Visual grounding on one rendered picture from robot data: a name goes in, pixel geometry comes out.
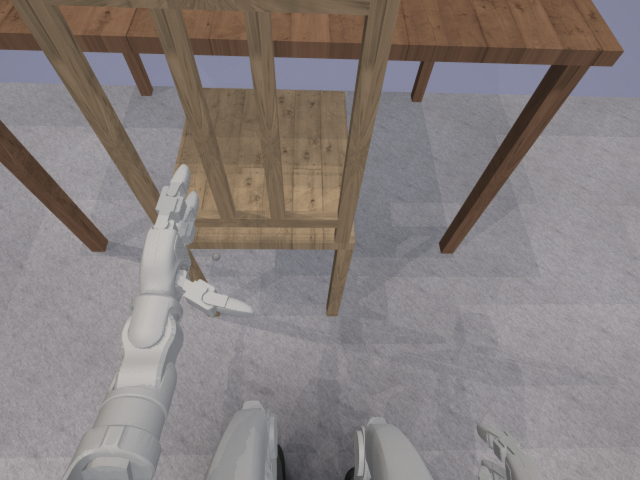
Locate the robot thigh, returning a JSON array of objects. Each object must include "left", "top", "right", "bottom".
[
  {"left": 204, "top": 408, "right": 278, "bottom": 480},
  {"left": 354, "top": 423, "right": 433, "bottom": 480}
]

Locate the chair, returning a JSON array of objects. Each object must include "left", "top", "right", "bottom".
[{"left": 10, "top": 0, "right": 401, "bottom": 317}]

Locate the right robot hand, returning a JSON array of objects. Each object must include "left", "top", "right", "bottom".
[{"left": 477, "top": 423, "right": 545, "bottom": 480}]

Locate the left robot hand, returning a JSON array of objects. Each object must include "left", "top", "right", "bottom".
[{"left": 139, "top": 164, "right": 254, "bottom": 317}]

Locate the robot left thigh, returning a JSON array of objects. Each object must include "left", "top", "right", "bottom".
[{"left": 204, "top": 408, "right": 278, "bottom": 480}]

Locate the robot left forearm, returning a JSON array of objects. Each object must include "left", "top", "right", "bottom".
[{"left": 61, "top": 293, "right": 184, "bottom": 480}]

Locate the robot right thigh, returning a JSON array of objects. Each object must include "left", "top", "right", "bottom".
[{"left": 354, "top": 423, "right": 433, "bottom": 480}]

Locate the table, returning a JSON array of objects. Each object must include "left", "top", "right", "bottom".
[{"left": 0, "top": 0, "right": 624, "bottom": 254}]

